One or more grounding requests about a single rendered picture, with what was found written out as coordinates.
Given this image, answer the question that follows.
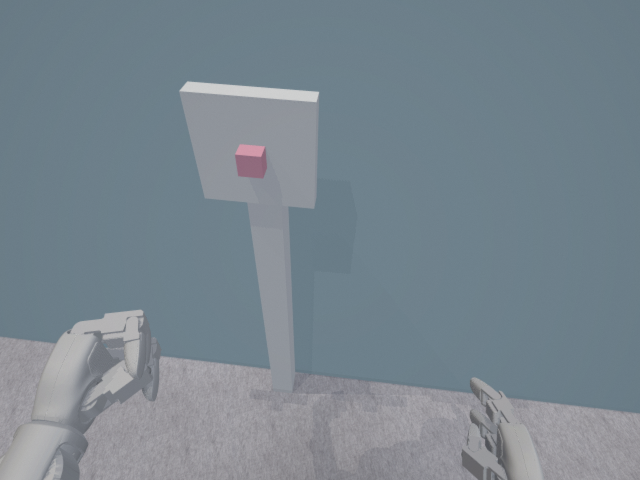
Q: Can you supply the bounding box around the panel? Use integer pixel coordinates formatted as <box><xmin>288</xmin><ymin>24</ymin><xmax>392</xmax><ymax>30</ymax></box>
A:
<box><xmin>179</xmin><ymin>81</ymin><xmax>319</xmax><ymax>393</ymax></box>

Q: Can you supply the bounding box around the left robot hand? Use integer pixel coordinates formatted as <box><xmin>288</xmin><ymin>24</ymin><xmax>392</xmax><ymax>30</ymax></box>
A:
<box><xmin>31</xmin><ymin>310</ymin><xmax>162</xmax><ymax>434</ymax></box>

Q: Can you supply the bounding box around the button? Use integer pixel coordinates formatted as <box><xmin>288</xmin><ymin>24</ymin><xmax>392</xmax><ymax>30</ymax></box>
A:
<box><xmin>235</xmin><ymin>144</ymin><xmax>267</xmax><ymax>179</ymax></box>

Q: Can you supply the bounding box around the right robot hand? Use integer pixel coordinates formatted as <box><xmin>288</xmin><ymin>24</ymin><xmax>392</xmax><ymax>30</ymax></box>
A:
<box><xmin>462</xmin><ymin>377</ymin><xmax>544</xmax><ymax>480</ymax></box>

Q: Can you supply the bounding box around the robot left forearm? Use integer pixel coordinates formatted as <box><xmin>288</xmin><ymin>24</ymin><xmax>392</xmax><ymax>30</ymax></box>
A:
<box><xmin>0</xmin><ymin>421</ymin><xmax>88</xmax><ymax>480</ymax></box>

